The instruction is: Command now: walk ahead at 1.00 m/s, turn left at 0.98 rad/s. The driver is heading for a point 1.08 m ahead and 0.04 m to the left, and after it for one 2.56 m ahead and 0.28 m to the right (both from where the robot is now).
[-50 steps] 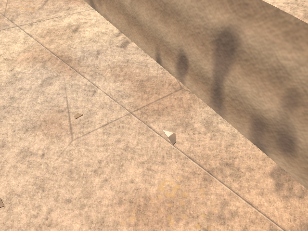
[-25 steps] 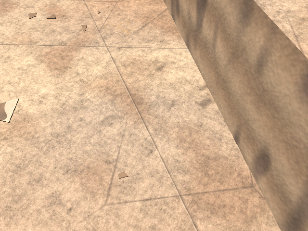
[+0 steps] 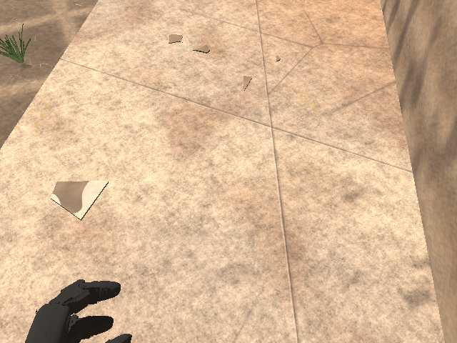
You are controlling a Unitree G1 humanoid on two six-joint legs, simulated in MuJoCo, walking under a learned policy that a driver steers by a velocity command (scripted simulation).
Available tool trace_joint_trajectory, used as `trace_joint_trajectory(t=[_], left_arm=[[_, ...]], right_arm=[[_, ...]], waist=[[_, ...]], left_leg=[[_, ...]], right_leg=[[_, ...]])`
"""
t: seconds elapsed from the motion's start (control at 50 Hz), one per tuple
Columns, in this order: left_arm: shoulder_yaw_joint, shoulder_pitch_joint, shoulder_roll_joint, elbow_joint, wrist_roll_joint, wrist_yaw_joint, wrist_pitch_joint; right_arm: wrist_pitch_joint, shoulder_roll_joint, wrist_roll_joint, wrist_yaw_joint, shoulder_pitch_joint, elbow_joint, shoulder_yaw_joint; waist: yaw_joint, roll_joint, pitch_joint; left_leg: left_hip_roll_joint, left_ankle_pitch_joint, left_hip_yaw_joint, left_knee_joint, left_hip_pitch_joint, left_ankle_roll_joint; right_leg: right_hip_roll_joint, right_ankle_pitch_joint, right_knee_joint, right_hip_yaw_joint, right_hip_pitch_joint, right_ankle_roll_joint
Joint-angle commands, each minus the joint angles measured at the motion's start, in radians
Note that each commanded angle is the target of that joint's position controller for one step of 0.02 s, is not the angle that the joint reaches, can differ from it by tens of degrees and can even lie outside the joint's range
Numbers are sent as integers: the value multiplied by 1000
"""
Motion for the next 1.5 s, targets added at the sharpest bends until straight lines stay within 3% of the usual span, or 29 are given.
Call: trace_joint_trajectory(t=[0.02, 0.12, 0.18, 0.2, 0.22, 0.24, 0.28, 0.36, 0.56, 0.62, 0.66, 0.68, 0.7, 0.72, 0.76, 0.82, 0.94, 1.04, 1.1, 1.12, 1.14, 1.16, 1.18, 1.2, 1.24, 1.3, 1.36, 1.4, 1.5], left_arm=[[21, -84, 52, -76, 7, -2, 4], [68, -117, 134, -88, -51, 3, 0], [135, 264, 228, -2, -67, 14, -7], [139, 501, 267, 37, -50, 25, 7], [139, 479, 342, 48, 4, -3, 5], [120, 354, 223, 12, 2, -8, 15], [101, 320, 142, 39, -8, 4, 36], [67, 279, 46, 141, -13, 5, 22], [65, 450, 167, 278, -41, -2, 15], [56, 490, 219, 312, -33, 6, 38], [52, 417, 254, 323, -29, 15, 57], [29, 427, 165, 282, -9, 15, 50], [-6, 583, 16, 255, -49, 5, 19], [30, 417, 143, 236, -89, 7, 2], [34, 290, 93, 183, -91, 16, 5], [46, 391, 28, 225, -81, 2, 68], [49, 206, 26, 148, -66, -16, 107], [49, 86, 56, 74, -55, -70, 81], [108, 351, 181, 105, -82, -68, 110], [149, 622, 263, 174, -73, -52, 138], [153, 750, 255, 222, -77, -28, 155], [125, 652, 219, 220, -34, -36, 141], [96, 498, 170, 136, -1, -39, 102], [95, 479, 124, 99, -9, -45, 80], [94, 349, 131, 70, -16, -54, 41], [90, 273, 127, 38, -28, -21, 34], [87, 320, 102, 52, -51, 17, 44], [98, 339, 123, 64, -57, 25, 62], [111, 377, 99, 88, -70, 31, 80]], right_arm=[[-24, -186, 18, -30, -150, -99, -57], [-18, -174, 34, -32, -76, -50, -65], [-3, -150, -2, -20, -115, -60, -54], [-7, -49, -34, -8, -113, -90, -19], [-22, 34, 65, -1, 85, -145, 11], [-10, -74, 88, -16, 14, -113, 5], [3, -150, 23, -19, -198, -127, -14], [28, -90, 39, -6, -229, -158, -17], [-7, -59, 10, 52, -562, -264, 17], [-10, -106, 5, 59, -536, -291, -9], [9, -203, 9, 31, -120, -181, -66], [22, -282, 1, 2, 80, -106, -86], [0, -323, -35, 4, 44, -107, -78], [-20, -205, -35, 11, 46, -88, -54], [-48, -139, -32, 19, -82, -49, -36], [-67, -20, -46, 25, -195, -4, -19], [-76, -64, -51, -8, -236, 26, -29], [-59, -188, -39, -53, -171, 31, -45], [-11, -291, -31, -71, -222, 13, -72], [-11, -291, -22, -59, -307, -16, -72], [-30, -193, 3, -27, -381, -15, -47], [-75, 30, -14, 3, -306, -77, 13], [-116, 23, 9, 18, -215, -144, 35], [-136, -92, 19, 21, -329, -162, 17], [-123, -94, -5, 3, -345, -160, 11], [-77, -121, -30, -22, -311, -138, -3], [-68, -58, -51, -33, -524, -216, 17], [-67, -15, -37, -27, -597, -252, 23], [-89, -125, 26, -18, -556, -258, -38]], waist=[[38, 6, 78], [5, 115, 32], [225, 154, -190], [300, 10, -379], [132, -592, -512], [156, -424, -352], [195, -33, -125], [105, -90, 1], [141, 56, 156], [55, -100, 40], [-199, -161, -171], [-211, 5, -323], [-58, 276, -539], [-112, 173, -420], [-31, 38, -112], [92, 93, -45], [101, 61, 128], [88, 21, 102], [271, 143, -81], [400, 137, -184], [452, -23, -148], [250, -409, -75], [134, -374, -239], [173, -135, -167], [49, 152, -27], [6, 122, 12], [97, 70, 56], [150, 6, 29], [136, -103, -45]], left_leg=[[150, 4, -226, -255, -346, 110], [204, -110, -343, -148, -137, 35], [172, 282, -293, 291, -75, -42], [132, 43, -227, 669, -300, -72], [57, -314, -149, 1016, -597, -96], [169, -191, -89, 1089, -716, -97], [240, -90, -14, 1053, -702, -103], [330, -37, -34, 879, -613, -101], [239, 300, 119, 275, -575, -54], [135, 150, 219, 232, -349, -26], [131, 183, 164, 160, 213, 10], [344, 8, -124, 215, 617, -1], [560, -446, -653, -22, 741, 90], [537, -499, -698, -169, 601, 43], [499, -203, -393, -209, 280, 28], [418, 46, -75, -257, 43, -26], [333, 315, 274, -360, -75, -90], [360, 922, 391, -277, 127, -164], [407, 1493, 374, 112, 212, -164], [407, 1460, 331, 407, 77, -142], [247, 679, 339, 873, -124, -153], [44, -315, 189, 1276, -513, -174], [48, -314, -28, 1331, -703, -126], [97, -220, -53, 1216, -696, -68], [176, -85, -67, 977, -591, -79], [239, -48, -65, 756, -451, -169], [218, 163, 8, 390, -355, -232], [166, 314, 55, 189, -234, -252], [157, 286, -19, 9, -148, -242]], right_leg=[[61, 263, -314, -122, 226, 40], [75, 327, -485, -47, 331, 57], [60, 121, -412, -82, 684, -5], [-95, -134, -319, 95, 1048, -43], [-364, -589, -662, 795, 1209, -227], [-330, -773, -750, 804, 1070, -204], [-231, -356, -707, 397, 821, -154], [-145, -82, -758, 109, 592, -161], [-172, 348, -959, -241, 654, -186], [-200, 1120, -757, -272, 776, -189], [-169, 1225, -327, -267, 582, -151], [-71, 507, 52, -221, 255, -119], [77, -239, 366, -48, 44, -117], [52, -219, 442, 20, -35, -135], [-29, -75, 388, -23, -100, -125], [-113, 44, 333, -29, 44, -104], [-84, 286, 106, -118, -72, -70], [34, 398, -210, -321, 38, -130], [153, 220, -165, -393, 374, -184], [142, 166, -151, -308, 683, -233], [92, 224, -284, -198, 846, -281], [79, 182, -315, 74, 922, -385], [-102, -312, -586, 599, 962, -531], [-129, -519, -764, 702, 854, -469], [-105, -484, -782, 653, 527, -411], [20, -222, -781, 407, 298, -390], [118, -25, -767, 221, 186, -347], [156, -31, -738, 175, 151, -289], [95, -11, -557, 295, 418, -227]])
